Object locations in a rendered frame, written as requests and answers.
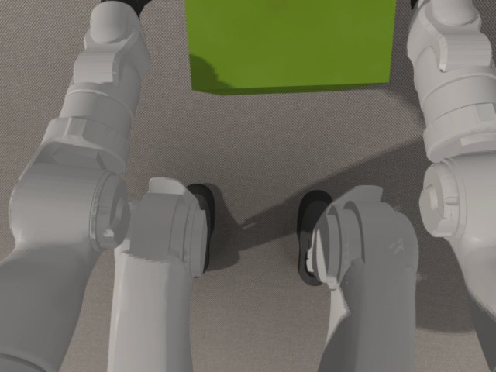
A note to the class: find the robot right forearm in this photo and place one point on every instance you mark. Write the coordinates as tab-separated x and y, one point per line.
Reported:
455	77

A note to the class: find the robot right upper arm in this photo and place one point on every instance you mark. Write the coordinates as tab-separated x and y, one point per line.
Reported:
458	203

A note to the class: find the left robot hand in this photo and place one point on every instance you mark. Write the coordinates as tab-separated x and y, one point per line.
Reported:
137	5

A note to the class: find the robot left upper arm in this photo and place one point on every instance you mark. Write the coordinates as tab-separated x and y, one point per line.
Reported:
62	217

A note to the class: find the robot left shin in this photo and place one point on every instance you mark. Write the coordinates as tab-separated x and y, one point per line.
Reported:
162	185

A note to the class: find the left robot thigh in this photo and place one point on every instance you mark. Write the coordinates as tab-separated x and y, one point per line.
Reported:
149	329

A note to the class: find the carton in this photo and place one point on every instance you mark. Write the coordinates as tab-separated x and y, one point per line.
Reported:
249	47

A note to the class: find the robot left forearm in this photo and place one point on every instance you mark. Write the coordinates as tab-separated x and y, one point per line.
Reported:
100	105

